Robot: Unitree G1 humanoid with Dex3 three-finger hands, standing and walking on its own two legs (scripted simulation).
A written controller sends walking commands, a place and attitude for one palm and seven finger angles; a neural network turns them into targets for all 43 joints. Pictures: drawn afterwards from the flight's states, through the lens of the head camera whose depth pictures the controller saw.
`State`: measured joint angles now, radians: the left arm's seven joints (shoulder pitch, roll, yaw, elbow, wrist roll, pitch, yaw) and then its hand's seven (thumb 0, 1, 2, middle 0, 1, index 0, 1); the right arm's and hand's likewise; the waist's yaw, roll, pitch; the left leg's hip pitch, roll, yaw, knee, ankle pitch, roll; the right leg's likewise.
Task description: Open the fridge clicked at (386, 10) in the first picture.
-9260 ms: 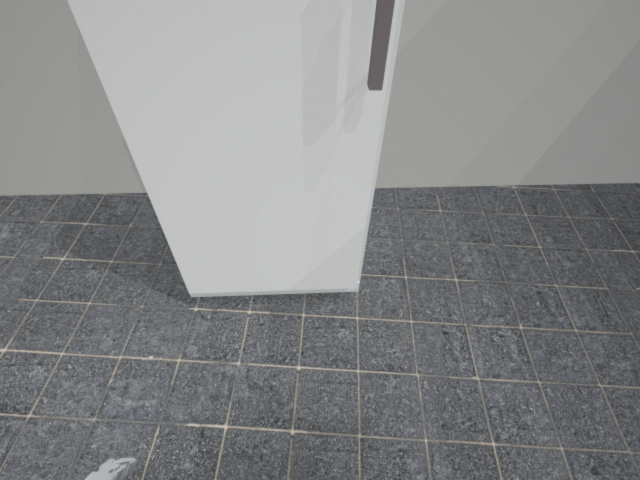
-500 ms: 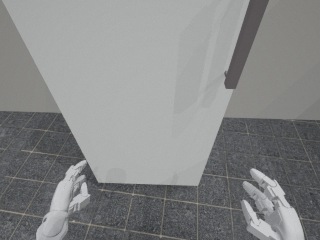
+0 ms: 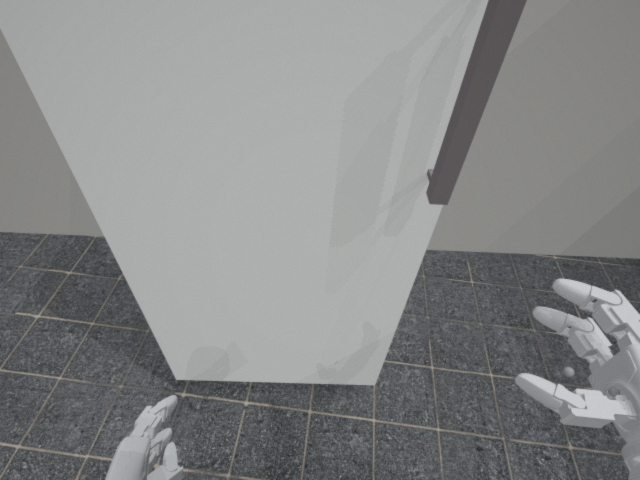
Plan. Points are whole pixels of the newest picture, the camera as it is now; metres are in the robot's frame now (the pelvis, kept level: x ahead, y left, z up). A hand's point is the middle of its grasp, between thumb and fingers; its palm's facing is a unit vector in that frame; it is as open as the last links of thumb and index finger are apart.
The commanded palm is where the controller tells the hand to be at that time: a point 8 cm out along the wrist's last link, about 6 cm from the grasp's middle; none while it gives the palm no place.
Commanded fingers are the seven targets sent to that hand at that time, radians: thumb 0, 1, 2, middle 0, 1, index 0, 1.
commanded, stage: raise the hand to about handle height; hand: right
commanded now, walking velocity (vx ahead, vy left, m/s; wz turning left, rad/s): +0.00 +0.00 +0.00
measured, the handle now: (464, 97) +0.50 -0.15 +0.26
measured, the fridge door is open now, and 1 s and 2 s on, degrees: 0 0 0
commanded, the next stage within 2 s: move the hooked fingers beside the handle in 1.20 s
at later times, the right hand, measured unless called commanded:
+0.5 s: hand out of the picture +0.26 -0.28 +0.22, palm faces +0.10 +0.99 -0.13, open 13.9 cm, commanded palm +0.22 -0.32 +0.24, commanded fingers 0.00 0.50 -0.30 0.30 1.20 0.30 1.20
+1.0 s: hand out of the picture +0.28 -0.28 +0.26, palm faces +0.07 +0.99 -0.11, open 14.0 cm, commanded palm +0.24 -0.32 +0.28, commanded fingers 0.00 0.50 -0.30 0.30 1.20 0.30 1.20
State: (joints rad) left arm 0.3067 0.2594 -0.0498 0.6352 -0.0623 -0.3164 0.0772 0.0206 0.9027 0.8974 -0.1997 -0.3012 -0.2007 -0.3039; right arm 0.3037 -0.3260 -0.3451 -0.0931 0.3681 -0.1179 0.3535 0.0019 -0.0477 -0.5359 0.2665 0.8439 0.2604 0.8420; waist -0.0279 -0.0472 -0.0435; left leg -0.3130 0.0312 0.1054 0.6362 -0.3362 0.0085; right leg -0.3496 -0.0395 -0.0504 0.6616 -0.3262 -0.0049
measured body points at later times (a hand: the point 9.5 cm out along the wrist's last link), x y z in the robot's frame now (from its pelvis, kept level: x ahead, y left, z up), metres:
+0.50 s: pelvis +0.00 -0.01 +0.02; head -0.03 +0.01 +0.46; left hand +0.22 +0.18 -0.04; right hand +0.24 -0.34 +0.23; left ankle +0.00 +0.11 -0.72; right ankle +0.01 -0.11 -0.72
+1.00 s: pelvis +0.01 +0.00 +0.02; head -0.02 +0.02 +0.46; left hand +0.21 +0.22 -0.04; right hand +0.27 -0.34 +0.26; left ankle +0.00 +0.11 -0.72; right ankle +0.01 -0.11 -0.72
